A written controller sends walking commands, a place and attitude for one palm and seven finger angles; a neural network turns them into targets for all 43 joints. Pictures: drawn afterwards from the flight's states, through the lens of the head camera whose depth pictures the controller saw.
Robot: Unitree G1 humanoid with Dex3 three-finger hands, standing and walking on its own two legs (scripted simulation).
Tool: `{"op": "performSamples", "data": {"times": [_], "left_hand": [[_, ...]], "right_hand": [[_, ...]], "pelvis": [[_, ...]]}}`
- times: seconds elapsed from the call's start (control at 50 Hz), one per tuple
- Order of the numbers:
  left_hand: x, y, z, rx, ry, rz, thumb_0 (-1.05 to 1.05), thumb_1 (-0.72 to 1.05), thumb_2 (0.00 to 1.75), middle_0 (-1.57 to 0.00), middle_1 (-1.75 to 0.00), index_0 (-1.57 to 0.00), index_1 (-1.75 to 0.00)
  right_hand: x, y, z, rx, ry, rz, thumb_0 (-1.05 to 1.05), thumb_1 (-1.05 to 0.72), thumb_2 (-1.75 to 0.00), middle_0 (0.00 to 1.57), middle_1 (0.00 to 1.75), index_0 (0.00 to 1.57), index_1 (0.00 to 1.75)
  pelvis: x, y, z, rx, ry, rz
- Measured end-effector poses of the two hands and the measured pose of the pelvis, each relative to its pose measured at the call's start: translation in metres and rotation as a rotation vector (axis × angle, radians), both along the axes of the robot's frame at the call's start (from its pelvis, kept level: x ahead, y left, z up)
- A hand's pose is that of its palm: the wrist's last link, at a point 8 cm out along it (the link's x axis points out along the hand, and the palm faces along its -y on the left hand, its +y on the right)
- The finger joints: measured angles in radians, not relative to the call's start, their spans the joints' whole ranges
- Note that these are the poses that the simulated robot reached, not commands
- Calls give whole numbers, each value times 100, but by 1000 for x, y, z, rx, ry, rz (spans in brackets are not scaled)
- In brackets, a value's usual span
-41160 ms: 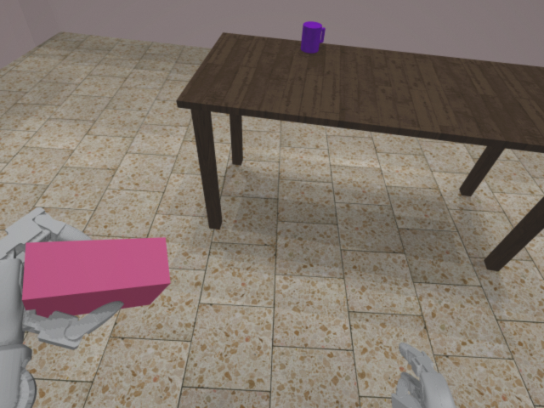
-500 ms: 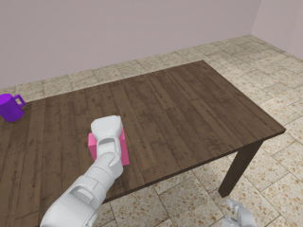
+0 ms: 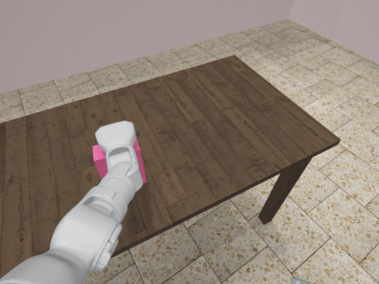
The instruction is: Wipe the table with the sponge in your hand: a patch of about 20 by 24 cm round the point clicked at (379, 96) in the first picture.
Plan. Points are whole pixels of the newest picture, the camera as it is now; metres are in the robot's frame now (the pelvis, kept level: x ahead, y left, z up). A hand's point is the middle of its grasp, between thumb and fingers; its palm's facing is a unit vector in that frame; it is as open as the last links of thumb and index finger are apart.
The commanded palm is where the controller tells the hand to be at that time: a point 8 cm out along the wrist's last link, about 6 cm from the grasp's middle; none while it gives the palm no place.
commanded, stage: wipe forward along the third lane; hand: left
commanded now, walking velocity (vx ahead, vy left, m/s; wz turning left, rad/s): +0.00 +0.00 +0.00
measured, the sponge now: (123, 170) +0.41 +0.18 -0.03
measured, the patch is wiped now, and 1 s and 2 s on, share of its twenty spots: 0.90 1.00 1.00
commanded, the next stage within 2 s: wipe back along the third lane in 0.70 s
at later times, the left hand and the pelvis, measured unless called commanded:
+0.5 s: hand (115, 137) +0.47 +0.20 +0.03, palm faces -0.10 -0.03 -0.99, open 9.7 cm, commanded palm +0.46 +0.20 +0.07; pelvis +0.01 +0.02 +0.00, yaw -1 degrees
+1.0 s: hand (113, 131) +0.50 +0.21 +0.03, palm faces -0.06 +0.00 -1.00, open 9.7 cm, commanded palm +0.46 +0.19 +0.06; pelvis +0.02 +0.04 -0.01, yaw -2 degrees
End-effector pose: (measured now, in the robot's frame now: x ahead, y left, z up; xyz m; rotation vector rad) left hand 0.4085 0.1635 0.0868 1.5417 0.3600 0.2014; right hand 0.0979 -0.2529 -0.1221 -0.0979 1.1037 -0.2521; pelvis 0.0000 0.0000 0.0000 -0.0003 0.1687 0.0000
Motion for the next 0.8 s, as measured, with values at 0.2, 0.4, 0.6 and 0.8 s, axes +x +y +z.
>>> {"op": "performSamples", "data": {"times": [0.2, 0.4, 0.6, 0.8], "left_hand": [[19, 9, -1, -4, 1, 5, 1, -53, 107, -80, -138, -83, -133], [40, 20, 1, 0, -1, 15, 1, -53, 107, -79, -138, -83, -133], [61, 31, 1, 1, 8, 26, 1, -53, 108, -79, -138, -83, -133], [79, 40, -1, 2, 13, 34, 1, -53, 108, -79, -138, -82, -134]], "right_hand": [[-3, 6, 3, -11, 7, -7, 0, -91, -90, 20, 30, 20, 30], [-7, 14, 3, -22, 26, -15, 0, -91, -90, 20, 30, 20, 30], [-22, 20, 1, -34, 74, -37, 0, -91, -90, 21, 30, 20, 30], [-43, 24, -2, -33, 133, -64, 0, -91, -90, 21, 30, 20, 30]], "pelvis": [[4, 8, -1, -8, 31, -4], [9, 17, -2, -16, 63, -8], [14, 26, -4, -25, 94, -10], [19, 33, -7, -32, 126, -17]]}}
